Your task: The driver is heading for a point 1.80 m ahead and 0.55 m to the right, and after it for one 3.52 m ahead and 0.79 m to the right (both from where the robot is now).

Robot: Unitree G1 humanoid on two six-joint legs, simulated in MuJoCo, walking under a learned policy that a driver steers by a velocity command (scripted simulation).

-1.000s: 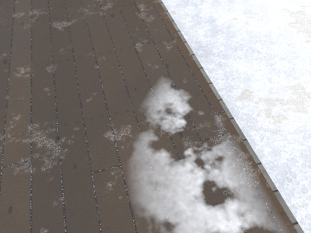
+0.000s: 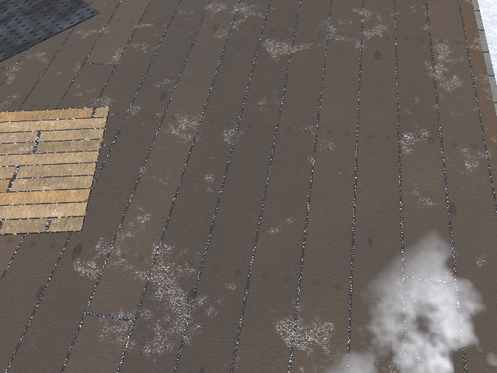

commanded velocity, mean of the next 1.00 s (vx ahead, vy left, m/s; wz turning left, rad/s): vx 0.05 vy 0.00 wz -0.45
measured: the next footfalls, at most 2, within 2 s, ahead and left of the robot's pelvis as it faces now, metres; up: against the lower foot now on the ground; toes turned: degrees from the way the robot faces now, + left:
left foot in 0.44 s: +0.13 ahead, +0.10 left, +0.00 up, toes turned -20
right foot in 0.90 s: +0.01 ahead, -0.08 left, +0.00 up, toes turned -31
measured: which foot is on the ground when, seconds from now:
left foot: up 0.00-0.42, down 0.44-0.90, up 0.92-1.00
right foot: down 0.00-0.44, up 0.46-0.88, down 0.90-1.00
